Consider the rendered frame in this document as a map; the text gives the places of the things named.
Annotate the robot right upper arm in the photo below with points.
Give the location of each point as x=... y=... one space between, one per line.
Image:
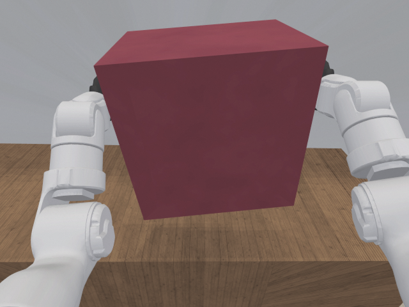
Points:
x=380 y=213

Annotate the robot right forearm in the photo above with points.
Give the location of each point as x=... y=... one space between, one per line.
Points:
x=376 y=144

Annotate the right robot hand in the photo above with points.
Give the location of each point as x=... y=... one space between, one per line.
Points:
x=327 y=71

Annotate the robot left forearm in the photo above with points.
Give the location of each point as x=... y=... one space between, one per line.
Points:
x=77 y=146

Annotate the robot left upper arm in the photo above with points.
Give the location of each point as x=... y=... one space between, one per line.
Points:
x=68 y=241

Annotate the carton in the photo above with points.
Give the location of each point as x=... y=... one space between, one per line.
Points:
x=213 y=118

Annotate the pedestal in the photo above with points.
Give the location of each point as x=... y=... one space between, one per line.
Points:
x=306 y=255

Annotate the left robot hand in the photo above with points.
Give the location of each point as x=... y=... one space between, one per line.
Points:
x=96 y=86

